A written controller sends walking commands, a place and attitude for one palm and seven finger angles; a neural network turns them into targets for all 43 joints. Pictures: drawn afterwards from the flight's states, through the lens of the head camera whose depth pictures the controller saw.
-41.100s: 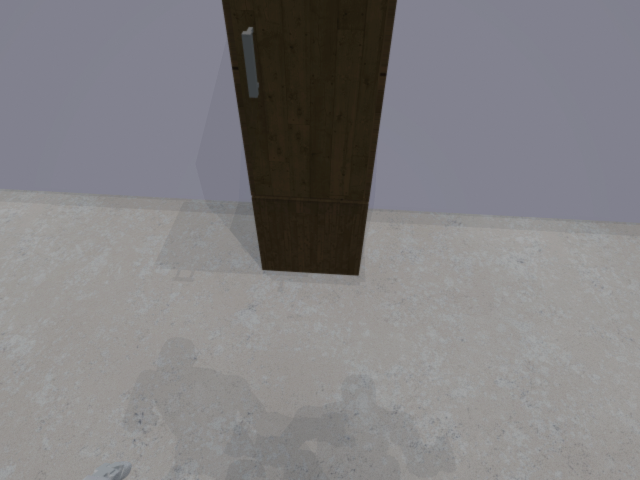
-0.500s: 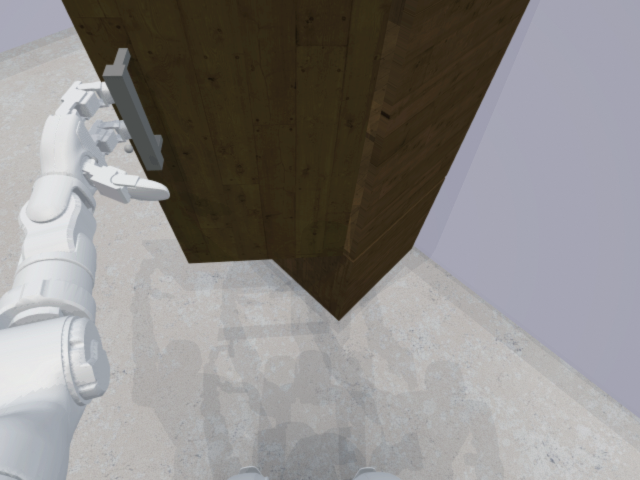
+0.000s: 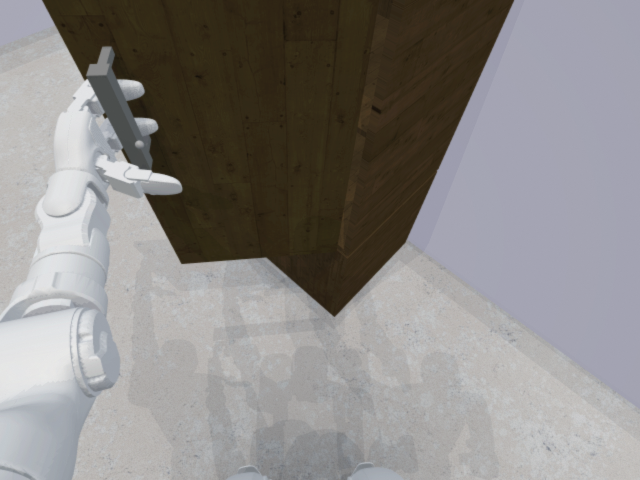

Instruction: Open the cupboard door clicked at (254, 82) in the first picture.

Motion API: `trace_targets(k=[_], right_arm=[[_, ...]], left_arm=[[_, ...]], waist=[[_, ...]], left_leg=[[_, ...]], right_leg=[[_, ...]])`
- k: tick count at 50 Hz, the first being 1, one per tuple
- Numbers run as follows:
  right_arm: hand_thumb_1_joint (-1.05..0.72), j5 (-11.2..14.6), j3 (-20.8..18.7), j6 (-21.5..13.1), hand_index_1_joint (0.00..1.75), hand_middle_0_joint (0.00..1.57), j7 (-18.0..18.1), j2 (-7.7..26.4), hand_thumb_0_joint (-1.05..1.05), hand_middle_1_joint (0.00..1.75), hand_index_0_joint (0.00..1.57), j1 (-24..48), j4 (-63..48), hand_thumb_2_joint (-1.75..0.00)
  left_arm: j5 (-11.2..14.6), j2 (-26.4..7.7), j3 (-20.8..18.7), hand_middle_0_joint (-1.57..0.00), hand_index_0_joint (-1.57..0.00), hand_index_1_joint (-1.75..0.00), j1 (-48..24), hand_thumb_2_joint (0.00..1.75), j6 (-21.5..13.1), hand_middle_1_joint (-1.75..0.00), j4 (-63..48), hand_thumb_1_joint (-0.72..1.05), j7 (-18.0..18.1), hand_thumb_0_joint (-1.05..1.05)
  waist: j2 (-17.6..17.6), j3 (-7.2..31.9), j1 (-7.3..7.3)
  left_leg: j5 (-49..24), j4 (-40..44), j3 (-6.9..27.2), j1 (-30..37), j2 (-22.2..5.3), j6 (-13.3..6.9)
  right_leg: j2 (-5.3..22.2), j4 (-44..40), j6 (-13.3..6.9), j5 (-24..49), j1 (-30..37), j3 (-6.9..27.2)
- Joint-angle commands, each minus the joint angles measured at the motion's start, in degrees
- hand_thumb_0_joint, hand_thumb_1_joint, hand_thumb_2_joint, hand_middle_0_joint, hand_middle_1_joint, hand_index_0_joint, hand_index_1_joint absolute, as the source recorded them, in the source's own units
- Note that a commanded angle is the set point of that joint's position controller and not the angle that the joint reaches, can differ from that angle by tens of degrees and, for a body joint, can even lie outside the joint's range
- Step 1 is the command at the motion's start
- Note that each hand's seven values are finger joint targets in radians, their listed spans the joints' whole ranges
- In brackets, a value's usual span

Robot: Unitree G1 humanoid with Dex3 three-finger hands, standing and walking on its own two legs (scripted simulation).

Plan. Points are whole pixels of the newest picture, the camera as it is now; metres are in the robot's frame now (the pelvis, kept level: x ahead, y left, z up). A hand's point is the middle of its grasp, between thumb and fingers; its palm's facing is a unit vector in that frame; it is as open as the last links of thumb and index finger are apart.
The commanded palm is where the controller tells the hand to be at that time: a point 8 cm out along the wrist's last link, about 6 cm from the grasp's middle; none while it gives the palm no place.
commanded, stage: slide the fingers in behind the handle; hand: left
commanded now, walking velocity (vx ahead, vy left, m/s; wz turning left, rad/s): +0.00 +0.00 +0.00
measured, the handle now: (126, 113) +0.55 +0.21 +0.12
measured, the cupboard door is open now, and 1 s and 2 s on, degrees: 49 49 87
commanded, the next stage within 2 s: close the thumb around the handle in 0.18 s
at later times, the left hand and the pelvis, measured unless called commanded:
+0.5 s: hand (142, 143) +0.50 +0.18 +0.12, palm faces +0.04 -1.00 +0.00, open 12.7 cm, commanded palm +0.47 +0.23 +0.12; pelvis +0.00 +0.00 +0.00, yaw +0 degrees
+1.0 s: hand (140, 143) +0.50 +0.18 +0.12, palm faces +0.05 -1.00 +0.00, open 5.6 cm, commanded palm +0.47 +0.23 +0.12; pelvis +0.00 +0.00 +0.00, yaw +0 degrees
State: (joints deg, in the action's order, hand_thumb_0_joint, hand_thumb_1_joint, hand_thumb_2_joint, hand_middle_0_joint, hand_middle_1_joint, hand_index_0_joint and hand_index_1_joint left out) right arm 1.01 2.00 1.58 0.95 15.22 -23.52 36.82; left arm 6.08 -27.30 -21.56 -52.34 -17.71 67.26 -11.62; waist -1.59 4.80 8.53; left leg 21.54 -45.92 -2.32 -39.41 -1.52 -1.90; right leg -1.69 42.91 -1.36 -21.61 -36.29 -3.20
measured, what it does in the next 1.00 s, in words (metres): stands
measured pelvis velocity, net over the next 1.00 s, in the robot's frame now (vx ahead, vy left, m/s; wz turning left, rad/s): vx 0.00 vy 0.00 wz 0.01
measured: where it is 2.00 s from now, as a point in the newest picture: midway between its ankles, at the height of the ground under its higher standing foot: outside the picture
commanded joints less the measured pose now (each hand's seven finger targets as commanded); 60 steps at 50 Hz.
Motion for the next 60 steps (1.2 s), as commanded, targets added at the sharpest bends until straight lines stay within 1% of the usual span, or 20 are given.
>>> trace_targets(k=[1,4,9,11,14,16,18,20,22,26,30,34,38,39,42,44,48,51,55,60], right_arm=[[-0.9,-0.4,-4.0,-1.4,0.3,0.2,0.8,10.0,0.0,0.3,0.2,-7.8,-3.2,-0.9],[-0.9,-0.3,-4.1,-1.5,0.3,0.2,0.6,9.9,0.0,0.3,0.2,-7.7,-3.1,-0.9],[-0.9,-0.4,-4.2,-1.1,0.3,0.2,0.5,10.1,0.0,0.3,0.2,-8.0,-3.1,-0.9],[-0.9,-0.5,-4.2,-0.9,0.3,0.2,0.4,10.1,0.0,0.3,0.2,-8.1,-3.3,-0.9],[-0.9,-0.5,-4.2,-0.9,0.3,0.2,0.3,9.8,0.0,0.3,0.2,-7.7,-3.3,-0.9],[-0.9,-0.5,-4.4,-1.0,0.3,0.2,0.3,10.1,0.0,0.3,0.2,-7.9,-3.4,-0.9],[-0.9,-0.4,-4.2,-0.9,0.3,0.2,0.5,10.1,0.0,0.3,0.2,-7.6,-3.2,-0.9],[-0.9,-0.4,-4.1,-1.1,0.3,0.2,0.6,10.0,0.0,0.3,0.2,-7.6,-3.2,-0.9],[-0.9,-0.4,-4.2,-1.1,0.3,0.2,0.7,10.1,0.0,0.3,0.2,-7.6,-3.1,-0.9],[-0.9,-0.5,-4.2,-1.2,0.3,0.2,0.4,9.6,0.0,0.3,0.2,-7.3,-3.2,-0.9],[-0.9,-0.4,-4.1,-1.0,0.3,0.2,0.5,10.0,0.0,0.3,0.2,-7.5,-2.9,-0.9],[-0.9,-0.4,-4.2,-1.2,0.3,0.2,0.3,9.7,0.0,0.3,0.2,-6.9,-3.1,-0.9],[-0.9,-0.4,-4.3,-1.1,0.3,0.2,0.5,10.1,0.0,0.3,0.2,-7.6,-2.6,-0.9],[-0.9,-0.4,-4.3,-1.2,0.3,0.2,0.4,9.9,0.0,0.3,0.2,-7.2,-2.9,-0.9],[-0.9,-0.3,-4.2,-0.9,0.3,0.2,0.6,10.1,0.0,0.3,0.2,-7.2,-3.0,-0.9],[-0.9,-0.2,-4.0,-0.9,0.3,0.2,0.6,9.7,0.0,0.3,0.2,-7.0,-3.0,-0.9],[-0.9,-0.4,-4.3,-0.9,0.3,0.2,0.6,10.1,0.0,0.3,0.2,-7.4,-3.0,-0.9],[-0.9,-0.3,-4.2,-1.0,0.3,0.2,0.5,9.7,0.0,0.3,0.2,-7.0,-3.1,-0.9],[-0.9,-0.3,-4.3,-0.6,0.3,0.2,0.7,10.2,0.0,0.3,0.2,-7.3,-2.9,-0.9],[-0.9,-0.2,-4.3,-0.6,0.3,0.2,0.5,9.8,0.0,0.3,0.2,-6.3,-4.6,-0.9]], left_arm=[[0.8,-12.9,0.0,-0.3,-0.3,-1.2,-28.1,0.3,-5.1,-1.2,-14.4,-0.5,-0.6,0.0],[1.6,-10.5,1.0,-0.3,-0.3,-1.2,-26.6,0.3,-4.7,-1.2,-13.9,-0.5,-0.7,0.0],[1.4,-11.4,0.2,-0.3,-0.3,-1.2,-25.7,0.3,-2.8,-1.2,-13.2,-0.5,0.2,0.0],[0.7,-12.6,-0.6,-0.3,-0.3,-1.2,-24.7,0.3,-3.0,-1.2,-13.5,-0.5,0.6,0.0],[0.6,-9.7,2.0,-0.3,-0.3,-1.2,-26.5,0.3,-3.4,-1.2,-14.4,-0.5,0.6,0.0],[1.1,-11.6,0.0,-0.31,-0.31,-1.21,-26.7,0.35,-4.1,-1.21,-15.6,-0.39,0.8,0.0],[1.1,-12.0,-0.4,-0.32,-0.32,-1.22,-25.9,0.4,-3.8,-1.22,-13.0,-0.28,0.9,0.0],[0.8,-11.1,0.8,-0.32,-0.32,-1.24,-28.1,0.44,-4.2,-1.24,-13.9,-0.16,0.7,0.0],[0.5,-13.2,-0.5,-0.33,-0.33,-1.25,-27.7,0.49,-4.3,-1.25,-14.1,-0.05,0.7,0.0],[1.1,-9.9,1.6,-0.35,-0.35,-1.27,-27.1,0.59,-4.9,-1.27,-16.2,0.17,0.3,0.0],[1.4,-10.8,1.0,-0.36,-0.36,-1.3,-26.9,0.68,-4.1,-1.3,-13.7,0.4,0.4,0.0],[1.2,-8.2,3.0,-0.38,-0.38,-1.32,-26.9,0.78,-4.1,-1.32,-15.5,0.62,0.5,0.0],[1.0,-11.1,1.0,-0.4,-0.4,-1.34,-27.3,0.88,-4.3,-1.34,-14.8,0.84,0.6,0.0],[1.2,-9.1,2.4,-0.4,-0.4,-1.35,-26.7,0.9,-4.0,-1.35,-14.1,0.9,0.4,0.0],[1.2,-12.9,-0.6,-0.4,-0.4,-1.35,-24.7,0.9,-4.1,-1.35,-13.8,0.9,0.0,0.0],[1.2,-10.0,2.2,-0.4,-0.4,-1.35,-27.1,0.9,-3.8,-1.35,-14.3,0.9,-0.4,0.0],[1.5,-12.6,-0.5,-0.4,-0.4,-1.35,-25.8,0.9,-4.1,-1.35,-15.2,0.9,0.0,0.0],[1.5,-10.2,1.6,-0.4,-0.4,-1.35,-26.2,0.9,-4.2,-1.35,-15.4,0.9,-0.1,0.0],[1.1,-13.7,-0.6,-0.4,-0.4,-1.35,-26.7,0.9,-4.4,-1.35,-15.1,0.9,0.1,0.0],[2.1,-11.4,-0.2,-0.4,-0.4,-1.35,-19.3,0.9,-4.6,-1.35,-17.6,0.9,-0.7,0.0]], waist=[[-5.4,24.7,0.32],[-5.1,24.9,0.27],[-2.2,23.3,0.13],[-3.4,23.2,-0.57],[-3.9,21.7,0.35],[-3.8,24.1,-0.15],[-1.6,22.3,0.09],[-2.8,21.7,0.81],[-3.8,23.5,0.06],[-6.1,25.7,-0.04],[-2.1,21.8,0.7],[-5.1,23.7,0.58],[-2.6,23.5,0.41],[-3.1,23.0,0.7],[-2.9,24.0,-0.49],[-3.5,22.1,0.61],[-3.3,24.7,-0.35],[-3.7,23.7,0.36],[-4.0,23.6,0.22],[-3.9,25.7,-2.04]], left_leg=[[-22.7,2.6,4.7,21.1,0.5,-0.2],[-22.9,2.8,4.7,21.8,0.4,0.0],[-23.4,3.1,4.3,19.5,0.4,-0.3],[-24.4,3.0,4.4,19.5,0.6,-0.3],[-22.2,3.3,4.6,20.1,0.4,-0.1],[-23.5,3.0,4.6,20.9,0.5,-0.2],[-21.4,3.1,4.3,18.8,0.6,-0.3],[-20.5,3.1,4.3,18.9,0.7,-0.5],[-21.2,3.0,4.4,19.3,0.7,-0.3],[-25.5,2.5,4.6,22.6,0.5,0.0],[-22.6,2.8,4.6,19.3,0.6,-0.4],[-23.0,2.9,4.6,21.8,0.5,-0.1],[-22.6,3.0,4.8,20.0,0.5,-0.2],[-22.1,3.0,4.4,20.1,0.7,-0.3],[-23.5,2.9,4.1,19.1,0.9,-0.4],[-22.0,3.1,4.1,18.9,0.9,-0.4],[-23.9,2.7,4.3,20.1,0.8,-0.4],[-23.4,2.9,4.1,19.9,0.9,-0.5],[-23.4,2.6,4.2,19.8,0.8,-0.5],[-26.6,3.0,4.0,21.1,0.9,-0.4]], right_leg=[[-1.5,-3.6,0.3,21.3,4.2,1.7],[-1.7,-3.8,0.3,20.7,3.9,1.4],[-1.5,-3.9,0.5,22.4,5.2,1.3],[-1.5,-3.5,0.4,23.2,5.6,1.4],[-1.6,-3.9,0.3,20.6,3.6,1.2],[-1.6,-3.7,0.3,21.8,5.0,1.4],[-1.6,-3.9,0.4,21.2,5.3,1.6],[-1.5,-4.0,0.3,20.5,4.7,1.6],[-1.4,-3.8,0.3,21.0,5.3,1.9],[-1.6,-3.3,0.3,23.0,4.7,1.5],[-1.6,-3.8,0.3,21.9,4.9,1.3],[-1.5,-3.9,0.3,21.4,3.7,1.4],[-1.5,-3.7,0.4,22.0,5.3,1.5],[-1.6,-4.1,0.4,21.9,5.0,1.6],[-1.4,-3.7,0.3,24.2,7.3,1.9],[-1.4,-4.0,0.4,23.0,6.0,1.7],[-1.5,-3.8,0.4,24.0,6.8,1.9],[-1.4,-3.9,0.5,24.0,6.4,1.8],[-1.4,-3.9,0.3,23.6,6.4,2.0],[-1.5,-3.3,0.0,25.6,8.7,1.6]])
